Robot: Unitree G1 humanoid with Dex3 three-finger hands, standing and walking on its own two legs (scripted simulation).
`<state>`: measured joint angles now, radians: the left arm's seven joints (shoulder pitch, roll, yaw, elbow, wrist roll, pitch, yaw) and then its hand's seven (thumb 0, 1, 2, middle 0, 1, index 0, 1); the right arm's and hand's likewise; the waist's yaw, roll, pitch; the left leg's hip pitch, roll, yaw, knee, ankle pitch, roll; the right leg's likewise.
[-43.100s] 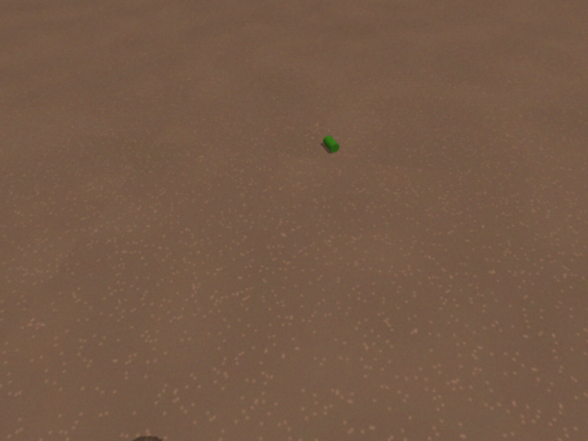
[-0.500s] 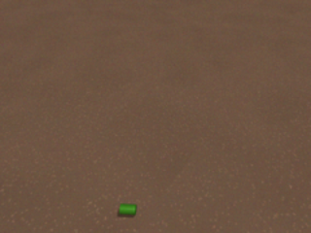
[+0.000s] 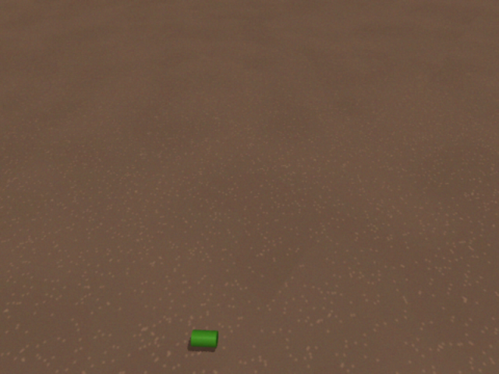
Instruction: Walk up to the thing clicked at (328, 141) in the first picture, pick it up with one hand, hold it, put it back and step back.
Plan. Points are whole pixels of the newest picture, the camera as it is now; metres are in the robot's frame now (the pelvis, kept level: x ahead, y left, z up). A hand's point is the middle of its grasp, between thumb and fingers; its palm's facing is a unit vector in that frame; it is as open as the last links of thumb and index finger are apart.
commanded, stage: stand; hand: left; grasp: from above
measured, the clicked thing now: (204, 338) +0.45 +0.21 -0.75
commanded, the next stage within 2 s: step back in 1.44 s
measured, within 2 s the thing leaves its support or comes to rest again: neither
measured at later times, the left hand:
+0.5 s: hand out of the picture +0.08 +0.23 -0.16, palm faces +0.00 -0.94 -0.33, open 7.3 cm
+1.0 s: hand out of the picture +0.09 +0.23 -0.15, palm faces +0.00 -0.94 -0.34, open 7.3 cm
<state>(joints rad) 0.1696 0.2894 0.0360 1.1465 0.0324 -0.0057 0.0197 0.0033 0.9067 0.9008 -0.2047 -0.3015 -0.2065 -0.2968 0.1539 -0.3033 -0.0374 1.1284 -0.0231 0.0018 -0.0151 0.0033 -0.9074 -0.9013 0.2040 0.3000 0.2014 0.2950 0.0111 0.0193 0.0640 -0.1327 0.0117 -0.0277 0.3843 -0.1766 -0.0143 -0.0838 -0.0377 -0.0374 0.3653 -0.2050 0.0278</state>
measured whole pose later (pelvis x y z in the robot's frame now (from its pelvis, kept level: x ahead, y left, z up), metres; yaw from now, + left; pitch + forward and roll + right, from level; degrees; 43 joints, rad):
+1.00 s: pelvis +0.02 -0.01 +0.00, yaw -1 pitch -3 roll +0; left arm 0.11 0.32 0.03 1.15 0.02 -0.01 0.00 0.00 0.91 0.90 -0.20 -0.30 -0.21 -0.30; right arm 0.11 -0.33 -0.01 1.14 -0.02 -0.01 -0.01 0.00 -0.91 -0.90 0.20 0.30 0.20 0.30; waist 0.00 0.01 0.05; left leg -0.11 0.03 -0.02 0.33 -0.17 -0.03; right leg -0.07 -0.02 -0.03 0.33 -0.20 0.01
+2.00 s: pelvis -0.06 +0.05 -0.01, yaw -4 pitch -2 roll -2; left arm 0.08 0.39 0.07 0.89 0.01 0.06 0.02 0.00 0.91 0.90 -0.20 -0.30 -0.21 -0.30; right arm 0.13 -0.34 -0.05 0.90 -0.02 0.02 -0.03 0.00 -0.90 -0.90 0.21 0.30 0.21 0.30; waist -0.02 -0.04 0.21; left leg -0.29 -0.01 0.04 0.57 -0.25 0.07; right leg -0.41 0.10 0.15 1.09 -0.51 0.02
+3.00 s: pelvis -0.36 +0.02 -0.03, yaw -5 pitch -3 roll -1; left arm 0.19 0.37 0.08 0.85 0.04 0.04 -0.02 0.00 0.91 0.90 -0.20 -0.30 -0.21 -0.30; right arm 0.10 -0.41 -0.06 0.83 -0.01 0.05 -0.03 0.00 -0.90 -0.90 0.21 0.30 0.20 0.30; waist 0.01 0.04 0.18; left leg -0.50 0.01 -0.09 0.82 -0.39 -0.01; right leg -0.26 0.03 0.03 0.69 -0.40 -0.01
